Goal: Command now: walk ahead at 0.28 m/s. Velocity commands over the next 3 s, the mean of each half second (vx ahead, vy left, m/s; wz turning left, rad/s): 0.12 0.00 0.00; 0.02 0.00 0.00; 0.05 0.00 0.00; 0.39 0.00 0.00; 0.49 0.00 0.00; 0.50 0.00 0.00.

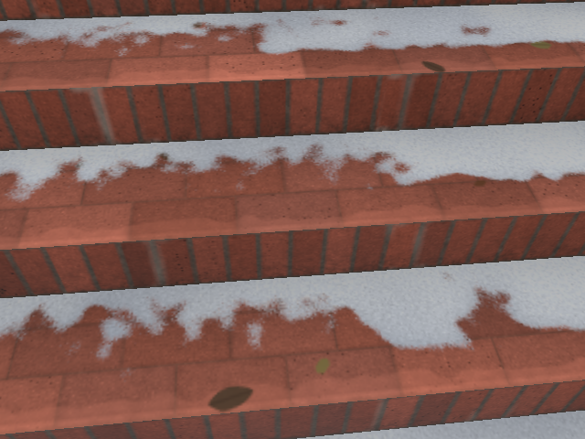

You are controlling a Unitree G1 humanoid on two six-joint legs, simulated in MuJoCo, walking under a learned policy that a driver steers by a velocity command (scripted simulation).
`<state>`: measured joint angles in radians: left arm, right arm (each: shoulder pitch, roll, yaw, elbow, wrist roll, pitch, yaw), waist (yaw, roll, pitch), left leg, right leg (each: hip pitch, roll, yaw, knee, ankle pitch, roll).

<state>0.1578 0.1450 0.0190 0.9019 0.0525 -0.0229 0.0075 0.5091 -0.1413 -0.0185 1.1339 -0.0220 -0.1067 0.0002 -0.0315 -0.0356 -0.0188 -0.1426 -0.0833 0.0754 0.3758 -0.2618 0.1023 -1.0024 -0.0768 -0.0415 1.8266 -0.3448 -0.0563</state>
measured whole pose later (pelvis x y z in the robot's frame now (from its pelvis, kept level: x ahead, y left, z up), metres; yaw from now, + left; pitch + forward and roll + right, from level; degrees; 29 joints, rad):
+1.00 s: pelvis +0.25 -0.06 +0.15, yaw +0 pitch +0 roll +0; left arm 0.36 0.12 0.00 1.06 0.02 0.00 0.03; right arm 0.44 -0.09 0.03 1.04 -0.01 -0.01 -0.06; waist 0.01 0.01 -0.03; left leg -0.19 -0.01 0.06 0.46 -0.26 0.03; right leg -0.23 0.04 -0.14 0.41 -0.19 -0.09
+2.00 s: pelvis +0.48 -0.10 +0.17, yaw +0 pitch +4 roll -2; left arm -0.02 0.07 -0.05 0.69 0.02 -0.04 0.00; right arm 0.51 -0.13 0.00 1.09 0.03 -0.10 0.01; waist -0.01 0.03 -0.01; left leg -0.06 0.09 0.00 0.67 -0.23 0.05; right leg -0.89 -0.02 -0.14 1.27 -0.47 -0.13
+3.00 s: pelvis +1.07 -0.13 +0.51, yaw +1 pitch +3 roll -4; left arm 0.07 0.12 0.01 0.73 0.02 -0.02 0.01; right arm 0.50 -0.14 -0.07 0.93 -0.01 -0.14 0.02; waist -0.03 0.02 -0.02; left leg -0.40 -0.01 -0.09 1.34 -0.07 0.09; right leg -0.71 0.04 -0.22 1.09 -0.44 -0.14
